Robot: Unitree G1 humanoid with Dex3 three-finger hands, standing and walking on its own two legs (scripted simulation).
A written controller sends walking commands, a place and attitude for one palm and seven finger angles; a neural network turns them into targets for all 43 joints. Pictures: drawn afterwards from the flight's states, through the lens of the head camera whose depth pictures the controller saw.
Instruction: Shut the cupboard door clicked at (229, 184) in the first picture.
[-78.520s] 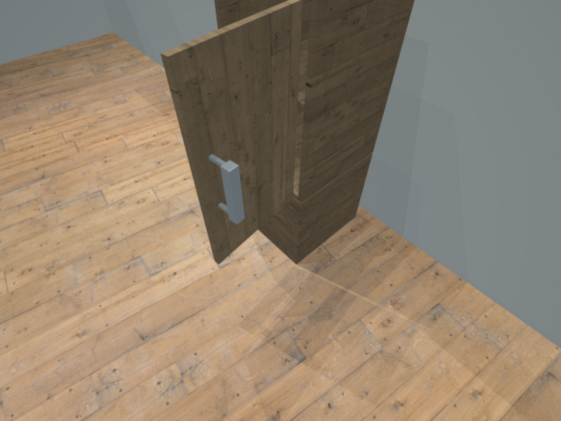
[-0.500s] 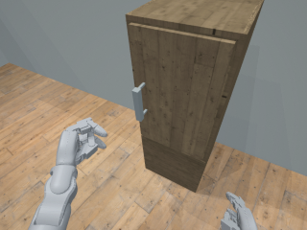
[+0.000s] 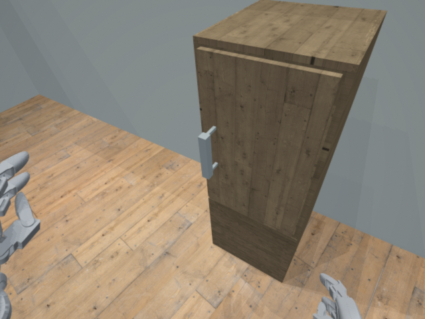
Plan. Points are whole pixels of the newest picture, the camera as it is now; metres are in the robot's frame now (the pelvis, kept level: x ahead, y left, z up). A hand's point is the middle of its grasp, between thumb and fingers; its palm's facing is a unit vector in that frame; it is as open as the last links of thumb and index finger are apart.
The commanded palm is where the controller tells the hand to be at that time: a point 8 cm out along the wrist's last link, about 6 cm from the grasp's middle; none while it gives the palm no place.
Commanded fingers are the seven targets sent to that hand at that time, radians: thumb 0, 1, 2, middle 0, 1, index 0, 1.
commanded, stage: draw the hand back to the body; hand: left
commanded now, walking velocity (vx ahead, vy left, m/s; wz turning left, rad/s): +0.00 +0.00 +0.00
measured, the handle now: (210, 152) +0.60 +0.10 -0.06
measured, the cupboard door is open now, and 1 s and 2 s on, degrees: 0 0 0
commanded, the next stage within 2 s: step back with the hand held close in 0.30 s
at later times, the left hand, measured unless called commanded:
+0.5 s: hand (50, 223) +0.19 +0.26 +0.17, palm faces +0.49 -0.76 -0.43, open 7.4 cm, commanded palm +0.13 +0.29 +0.18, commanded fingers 0.00 0.90 0.90 -0.20 -0.30 -0.20 -0.30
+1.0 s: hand (18, 264) +0.13 +0.28 +0.15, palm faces +0.50 -0.74 -0.46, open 7.4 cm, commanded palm +0.07 +0.30 +0.18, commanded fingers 0.00 0.90 0.90 -0.20 -0.30 -0.20 -0.30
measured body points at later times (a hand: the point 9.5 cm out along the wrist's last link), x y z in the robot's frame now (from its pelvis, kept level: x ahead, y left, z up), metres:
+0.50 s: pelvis -0.01 -0.01 +0.00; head -0.03 -0.03 +0.45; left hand +0.16 +0.30 +0.19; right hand +0.17 -0.23 -0.09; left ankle -0.05 +0.12 -0.74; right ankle +0.03 -0.14 -0.74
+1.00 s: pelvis -0.07 +0.01 -0.02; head -0.08 +0.00 +0.43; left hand +0.10 +0.32 +0.18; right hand +0.09 -0.23 -0.10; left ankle -0.05 +0.12 -0.74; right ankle +0.03 -0.14 -0.74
